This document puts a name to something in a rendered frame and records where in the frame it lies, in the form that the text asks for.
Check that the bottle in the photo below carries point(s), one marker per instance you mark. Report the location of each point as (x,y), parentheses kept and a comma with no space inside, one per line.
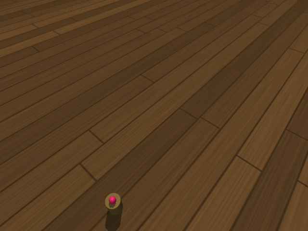
(113,203)

